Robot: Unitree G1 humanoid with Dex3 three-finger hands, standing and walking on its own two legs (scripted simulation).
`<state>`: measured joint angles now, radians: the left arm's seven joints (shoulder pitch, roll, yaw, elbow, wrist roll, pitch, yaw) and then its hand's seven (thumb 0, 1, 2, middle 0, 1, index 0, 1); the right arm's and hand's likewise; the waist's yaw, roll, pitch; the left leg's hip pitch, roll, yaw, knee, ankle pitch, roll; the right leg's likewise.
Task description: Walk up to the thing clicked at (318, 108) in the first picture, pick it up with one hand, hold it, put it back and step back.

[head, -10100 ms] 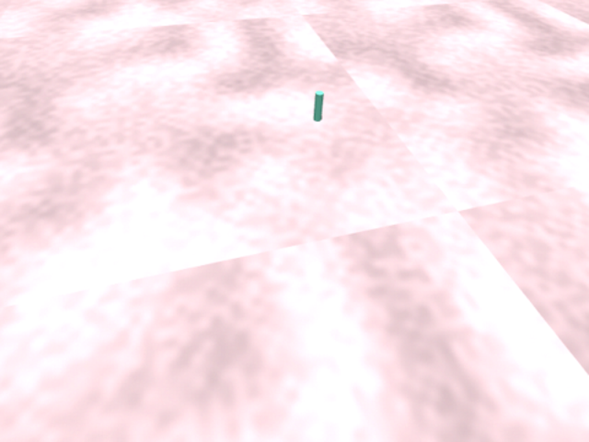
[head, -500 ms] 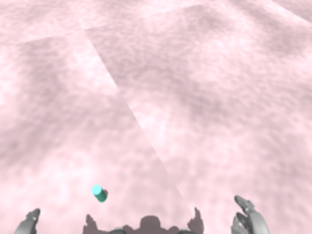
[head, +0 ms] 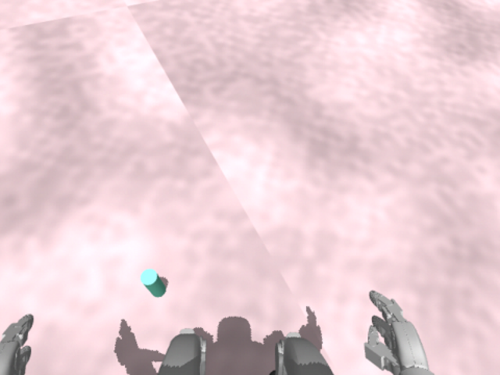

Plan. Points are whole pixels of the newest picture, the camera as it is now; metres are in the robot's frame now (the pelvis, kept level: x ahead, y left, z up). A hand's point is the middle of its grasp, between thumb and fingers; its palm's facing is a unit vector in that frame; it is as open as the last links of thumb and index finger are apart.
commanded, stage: go down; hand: left
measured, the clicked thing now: (154, 283) +0.40 +0.26 -0.58
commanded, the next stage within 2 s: approach in 1.80 s
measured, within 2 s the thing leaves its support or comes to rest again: neither
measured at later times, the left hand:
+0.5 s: hand (38, 318) +0.24 +0.39 -0.20, palm faces +0.23 -0.96 -0.18, open 17.5 cm
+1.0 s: hand (35, 303) +0.28 +0.42 -0.24, palm faces +0.25 -0.96 -0.12, open 17.5 cm
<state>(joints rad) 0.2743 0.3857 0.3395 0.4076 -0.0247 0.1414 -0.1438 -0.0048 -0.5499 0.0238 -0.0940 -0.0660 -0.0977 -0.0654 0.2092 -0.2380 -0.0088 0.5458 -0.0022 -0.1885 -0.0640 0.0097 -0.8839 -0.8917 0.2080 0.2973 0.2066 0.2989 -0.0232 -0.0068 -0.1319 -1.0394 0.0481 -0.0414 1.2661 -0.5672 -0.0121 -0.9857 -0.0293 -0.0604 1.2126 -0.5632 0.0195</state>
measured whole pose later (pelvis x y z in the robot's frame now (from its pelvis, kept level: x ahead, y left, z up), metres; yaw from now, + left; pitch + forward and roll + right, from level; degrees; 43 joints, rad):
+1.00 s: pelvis -0.07 +0.00 -0.23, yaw -5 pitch +33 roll -7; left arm -0.39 0.85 0.86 1.03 -0.23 -0.36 -0.69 -0.01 -0.58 0.09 -0.04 -0.10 -0.05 -0.09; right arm 0.09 -0.35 0.09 0.69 -0.03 -0.22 -0.08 0.01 -0.89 -0.90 0.21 0.30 0.21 0.30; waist -0.03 -0.04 -0.12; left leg -1.99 0.05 -0.12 2.10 -0.69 -0.01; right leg -1.92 -0.02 -0.08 2.02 -0.68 0.02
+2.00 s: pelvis -0.08 +0.00 -0.29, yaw -6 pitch +31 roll -8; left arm -0.48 0.96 0.95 1.13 -0.26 -0.40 -0.77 -0.01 -0.59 0.07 -0.05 -0.10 -0.06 -0.10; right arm 0.07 -0.37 0.14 0.69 -0.05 -0.20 -0.06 0.01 -0.90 -0.90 0.21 0.30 0.21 0.30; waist -0.05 -0.07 -0.07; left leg -2.14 0.04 -0.14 2.28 -0.69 -0.01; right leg -2.05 -0.01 -0.08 2.19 -0.68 0.03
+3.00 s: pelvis -0.10 +0.03 -0.39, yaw -15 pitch +10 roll -17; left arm -0.54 0.89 0.71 1.43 -0.13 -1.05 -0.21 -0.01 -0.61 0.09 -0.05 -0.14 -0.10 -0.11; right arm -0.16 -0.39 0.47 0.57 -0.34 -0.03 0.10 0.00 -0.90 -0.89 0.21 0.30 0.21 0.30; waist -0.18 -0.29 0.29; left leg -2.21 0.03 -0.36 2.69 -0.70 0.01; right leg -2.04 0.07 -0.23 2.43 -0.62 0.06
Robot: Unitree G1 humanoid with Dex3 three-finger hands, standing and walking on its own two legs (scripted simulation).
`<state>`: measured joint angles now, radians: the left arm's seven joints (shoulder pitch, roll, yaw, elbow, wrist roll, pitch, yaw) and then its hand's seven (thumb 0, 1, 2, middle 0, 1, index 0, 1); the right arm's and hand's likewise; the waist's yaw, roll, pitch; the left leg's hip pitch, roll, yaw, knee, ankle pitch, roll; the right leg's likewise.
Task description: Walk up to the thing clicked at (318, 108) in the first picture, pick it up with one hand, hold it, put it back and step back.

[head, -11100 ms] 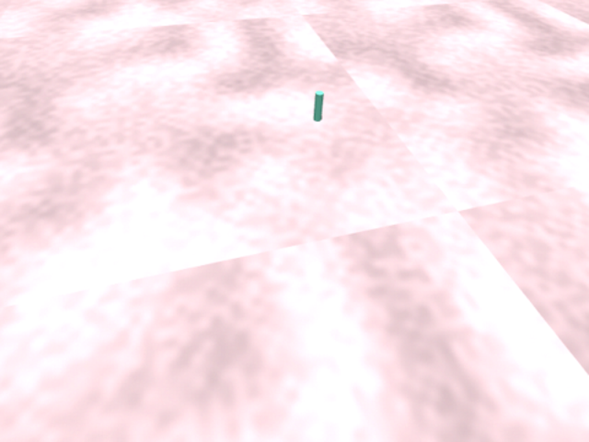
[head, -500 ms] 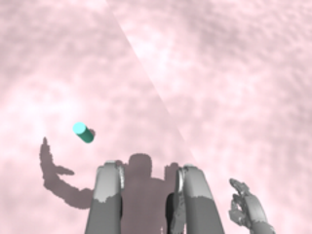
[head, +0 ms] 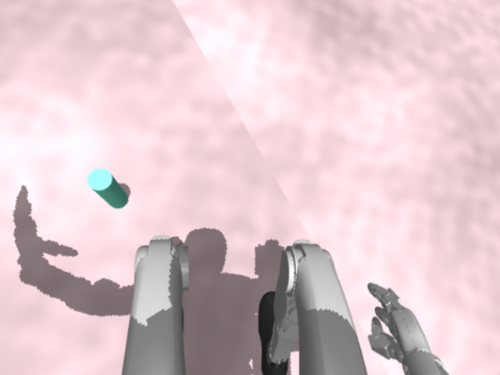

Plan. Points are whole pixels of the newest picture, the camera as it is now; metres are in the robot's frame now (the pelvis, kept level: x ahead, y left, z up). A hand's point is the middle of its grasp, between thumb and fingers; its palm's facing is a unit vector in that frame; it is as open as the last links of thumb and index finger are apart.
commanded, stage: go down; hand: left
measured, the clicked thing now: (110, 190) +0.44 +0.30 -0.35
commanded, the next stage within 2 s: approach in 0.80 s
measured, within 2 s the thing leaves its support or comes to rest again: neither
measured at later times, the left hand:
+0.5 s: hand out of the picture +0.31 +0.46 -0.03, palm faces +0.34 -0.94 -0.09, open 17.5 cm
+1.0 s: hand out of the picture +0.31 +0.47 -0.05, palm faces +0.35 -0.94 -0.07, open 17.6 cm
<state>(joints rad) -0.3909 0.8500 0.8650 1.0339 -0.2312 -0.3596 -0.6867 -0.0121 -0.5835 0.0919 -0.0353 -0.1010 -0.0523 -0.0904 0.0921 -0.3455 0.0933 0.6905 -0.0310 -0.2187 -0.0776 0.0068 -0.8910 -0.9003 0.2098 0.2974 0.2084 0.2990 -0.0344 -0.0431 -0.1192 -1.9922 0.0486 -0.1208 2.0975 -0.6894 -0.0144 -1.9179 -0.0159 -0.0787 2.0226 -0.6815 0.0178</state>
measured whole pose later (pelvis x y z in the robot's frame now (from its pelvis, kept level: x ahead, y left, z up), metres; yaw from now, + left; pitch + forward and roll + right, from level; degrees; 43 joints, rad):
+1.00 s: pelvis -0.01 +0.00 -0.06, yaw -1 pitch +31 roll -8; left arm -0.48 0.96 0.95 1.13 -0.26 -0.40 -0.77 -0.01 -0.59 0.07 -0.05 -0.10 -0.06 -0.10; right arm 0.07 -0.37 0.14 0.69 -0.05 -0.20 -0.06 0.01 -0.90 -0.90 0.21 0.30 0.21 0.30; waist -0.05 -0.07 -0.07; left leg -2.14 0.04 -0.14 2.28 -0.69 -0.01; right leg -2.05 -0.01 -0.08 2.19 -0.68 0.03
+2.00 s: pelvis -0.03 +0.02 -0.16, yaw -10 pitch +10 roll -17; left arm -0.54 0.89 0.71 1.43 -0.13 -1.05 -0.21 -0.01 -0.61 0.09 -0.05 -0.14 -0.10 -0.11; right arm -0.16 -0.39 0.47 0.57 -0.34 -0.03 0.10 0.00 -0.90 -0.89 0.21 0.30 0.21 0.30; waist -0.18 -0.29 0.29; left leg -2.21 0.03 -0.36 2.69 -0.70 0.01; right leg -2.04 0.07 -0.23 2.43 -0.62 0.06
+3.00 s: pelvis -0.03 +0.03 -0.16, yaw -11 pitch +10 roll -18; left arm -0.60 0.89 0.63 1.46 -0.11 -1.08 0.00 0.00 0.29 0.71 -0.72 -0.74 -0.71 -0.75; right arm -0.18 -0.38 0.53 0.54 -0.36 0.05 0.13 0.00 -0.86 -0.89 0.21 0.30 0.21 0.30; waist -0.21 -0.30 0.32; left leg -2.21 0.04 -0.39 2.69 -0.72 0.01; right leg -2.04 0.09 -0.25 2.41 -0.61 0.08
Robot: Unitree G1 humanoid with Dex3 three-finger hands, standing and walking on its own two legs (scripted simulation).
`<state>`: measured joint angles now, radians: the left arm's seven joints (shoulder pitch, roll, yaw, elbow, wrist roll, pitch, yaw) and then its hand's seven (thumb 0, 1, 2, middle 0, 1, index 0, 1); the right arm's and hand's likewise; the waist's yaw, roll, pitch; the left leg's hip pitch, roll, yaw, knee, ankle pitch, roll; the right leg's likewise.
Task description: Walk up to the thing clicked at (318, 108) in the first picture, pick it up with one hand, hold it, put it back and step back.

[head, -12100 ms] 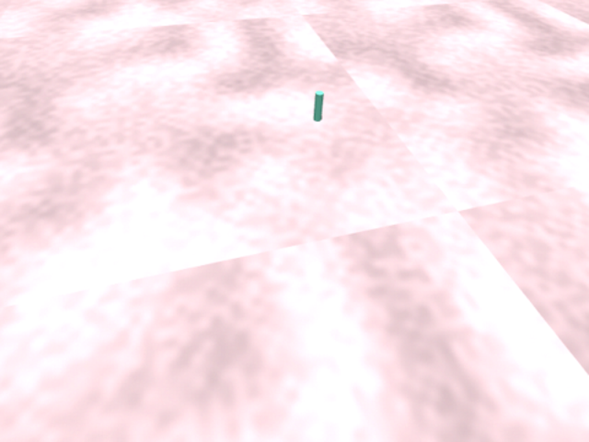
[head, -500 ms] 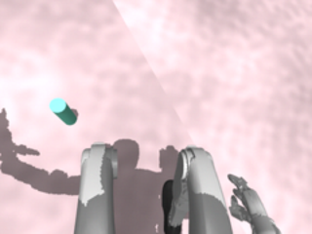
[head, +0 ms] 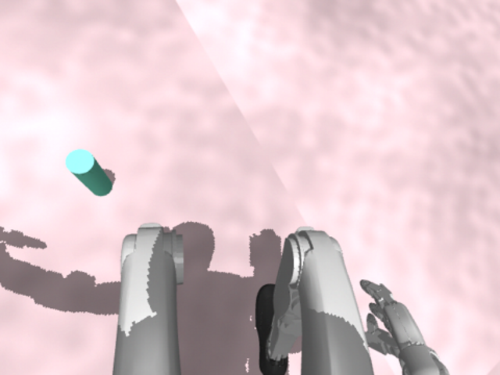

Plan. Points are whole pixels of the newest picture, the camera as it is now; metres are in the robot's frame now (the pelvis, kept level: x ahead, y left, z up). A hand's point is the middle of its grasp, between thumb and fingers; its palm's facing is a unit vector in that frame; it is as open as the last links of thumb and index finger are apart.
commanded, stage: approach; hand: left
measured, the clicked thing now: (92, 175) +0.44 +0.31 -0.29
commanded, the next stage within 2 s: close in in 0.46 s
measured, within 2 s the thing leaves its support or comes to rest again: neither
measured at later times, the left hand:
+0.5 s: hand (6, 196) +0.36 +0.40 -0.19, palm faces +0.32 -0.95 +0.02, open 17.5 cm
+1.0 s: hand (72, 194) +0.40 +0.33 -0.27, palm faces +0.35 -0.94 +0.00, open 17.5 cm
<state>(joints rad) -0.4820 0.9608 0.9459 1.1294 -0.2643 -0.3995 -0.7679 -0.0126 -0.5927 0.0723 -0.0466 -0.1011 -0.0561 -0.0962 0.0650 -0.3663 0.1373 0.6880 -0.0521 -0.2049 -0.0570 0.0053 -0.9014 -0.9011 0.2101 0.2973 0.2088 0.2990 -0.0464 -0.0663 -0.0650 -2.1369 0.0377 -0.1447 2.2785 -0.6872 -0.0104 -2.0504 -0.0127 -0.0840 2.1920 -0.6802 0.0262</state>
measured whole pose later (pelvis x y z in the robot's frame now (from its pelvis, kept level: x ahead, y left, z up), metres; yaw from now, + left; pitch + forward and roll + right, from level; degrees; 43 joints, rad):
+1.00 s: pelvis -0.02 +0.02 -0.10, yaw -8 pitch +10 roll -17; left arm -0.54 0.89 0.71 1.43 -0.13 -1.05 -0.21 -0.01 -0.61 0.09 -0.05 -0.14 -0.10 -0.11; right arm -0.16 -0.39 0.47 0.57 -0.34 -0.03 0.10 0.00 -0.90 -0.89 0.21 0.30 0.21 0.30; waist -0.18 -0.29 0.29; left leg -2.21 0.03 -0.36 2.69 -0.70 0.01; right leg -2.04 0.07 -0.23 2.43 -0.62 0.06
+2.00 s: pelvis -0.02 +0.02 -0.10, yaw -10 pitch +10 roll -18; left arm -0.60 0.89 0.63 1.46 -0.11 -1.08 0.00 0.00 0.29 0.71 -0.72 -0.74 -0.71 -0.75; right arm -0.18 -0.38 0.53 0.54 -0.36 0.05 0.13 0.00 -0.86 -0.89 0.21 0.30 0.21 0.30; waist -0.21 -0.30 0.32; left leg -2.21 0.04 -0.39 2.69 -0.72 0.01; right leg -2.04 0.09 -0.25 2.41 -0.61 0.08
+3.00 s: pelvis -0.01 +0.01 -0.07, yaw -6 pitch +21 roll -14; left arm -0.57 0.66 0.55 0.99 -0.14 -0.72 -0.11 0.04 0.03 1.13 -0.92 -1.09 -0.96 -1.10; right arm -0.02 -0.33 0.26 0.59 -0.18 0.07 0.11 0.00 -0.87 -0.89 0.21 0.30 0.21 0.30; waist -0.13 -0.13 0.07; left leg -2.25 0.04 -0.26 2.54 -0.69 0.00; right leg -2.11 0.03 -0.16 2.36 -0.65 0.05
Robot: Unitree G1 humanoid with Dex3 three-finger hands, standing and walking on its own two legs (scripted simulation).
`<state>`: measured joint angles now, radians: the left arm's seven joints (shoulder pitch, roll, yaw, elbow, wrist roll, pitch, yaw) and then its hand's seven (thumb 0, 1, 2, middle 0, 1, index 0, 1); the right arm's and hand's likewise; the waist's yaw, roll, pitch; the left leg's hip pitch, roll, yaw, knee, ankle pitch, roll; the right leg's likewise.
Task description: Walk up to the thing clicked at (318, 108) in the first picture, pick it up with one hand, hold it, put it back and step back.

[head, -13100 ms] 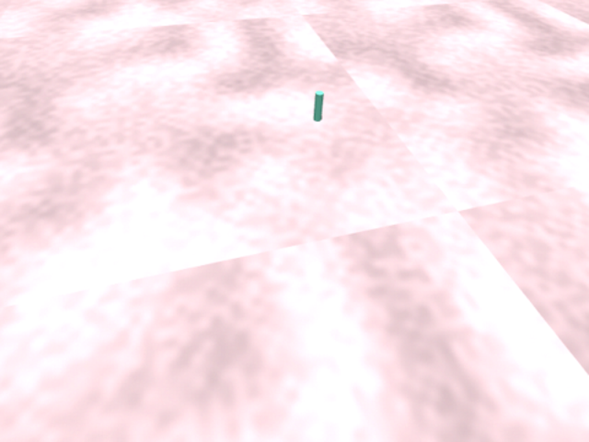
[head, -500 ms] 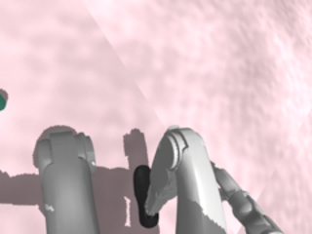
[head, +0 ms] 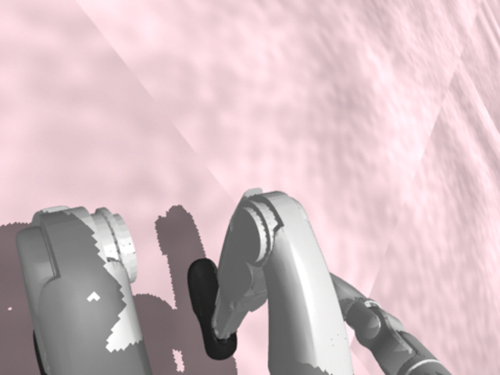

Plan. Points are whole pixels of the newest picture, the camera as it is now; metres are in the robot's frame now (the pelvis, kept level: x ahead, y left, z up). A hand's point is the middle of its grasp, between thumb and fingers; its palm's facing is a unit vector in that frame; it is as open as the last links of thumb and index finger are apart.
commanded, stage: close in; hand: left
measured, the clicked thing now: out of the picture +0.42 +0.35 -0.19
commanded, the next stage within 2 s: rest palm in 0.20 s
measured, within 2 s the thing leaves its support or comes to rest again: leaves its support in 1.42 s
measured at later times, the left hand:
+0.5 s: hand out of the picture +0.39 +0.35 -0.18, palm faces +0.53 -0.85 -0.01, open 16.3 cm
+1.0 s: hand out of the picture +0.41 +0.34 -0.18, palm faces +0.53 -0.85 +0.00, open 7.4 cm
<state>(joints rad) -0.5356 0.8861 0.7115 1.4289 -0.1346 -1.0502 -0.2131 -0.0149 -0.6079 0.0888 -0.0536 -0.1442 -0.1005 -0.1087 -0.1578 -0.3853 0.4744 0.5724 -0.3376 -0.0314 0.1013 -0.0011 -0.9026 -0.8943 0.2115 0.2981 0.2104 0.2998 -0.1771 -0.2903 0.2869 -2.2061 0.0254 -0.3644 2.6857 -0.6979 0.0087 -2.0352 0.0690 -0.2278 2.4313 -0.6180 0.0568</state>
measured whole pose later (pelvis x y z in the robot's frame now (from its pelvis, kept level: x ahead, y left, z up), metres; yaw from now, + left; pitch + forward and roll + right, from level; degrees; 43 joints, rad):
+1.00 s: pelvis +0.00 +0.00 +0.00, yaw -2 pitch +10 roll -18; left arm -0.60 0.89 0.63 1.46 -0.11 -1.08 0.00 0.00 0.29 0.71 -0.72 -0.74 -0.71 -0.75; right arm -0.18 -0.38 0.53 0.54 -0.36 0.05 0.13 0.00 -0.86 -0.89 0.21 0.30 0.21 0.30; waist -0.21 -0.30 0.32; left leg -2.21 0.04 -0.39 2.69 -0.72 0.01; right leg -2.04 0.09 -0.25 2.41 -0.61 0.08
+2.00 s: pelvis +0.01 -0.01 +0.03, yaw +3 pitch +21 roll -14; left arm -0.57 0.66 0.55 0.99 -0.14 -0.72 -0.11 0.04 0.03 1.13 -0.92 -1.09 -0.96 -1.10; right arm -0.02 -0.33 0.26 0.59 -0.18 0.07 0.11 0.00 -0.87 -0.89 0.21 0.30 0.21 0.30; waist -0.13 -0.13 0.07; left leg -2.25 0.04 -0.26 2.54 -0.69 0.00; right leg -2.11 0.03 -0.16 2.36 -0.65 0.05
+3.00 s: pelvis +0.02 -0.02 +0.09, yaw +9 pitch +31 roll -6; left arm -0.59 0.49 0.58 0.88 -0.14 -0.56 -0.18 0.04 0.03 1.14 -0.93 -1.09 -0.96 -1.10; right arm 0.08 -0.28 0.06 0.67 -0.07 0.03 0.05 0.00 -0.88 -0.89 0.21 0.30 0.21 0.30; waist -0.09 -0.03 -0.09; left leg -2.17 0.04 -0.13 2.31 -0.69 -0.02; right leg -2.10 -0.01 -0.07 2.24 -0.69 0.02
